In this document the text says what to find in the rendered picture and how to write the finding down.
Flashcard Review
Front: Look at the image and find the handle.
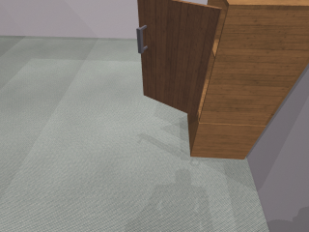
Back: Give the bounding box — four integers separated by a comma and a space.
136, 25, 148, 54

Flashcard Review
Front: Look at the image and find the cupboard door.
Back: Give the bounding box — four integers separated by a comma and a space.
137, 0, 222, 117

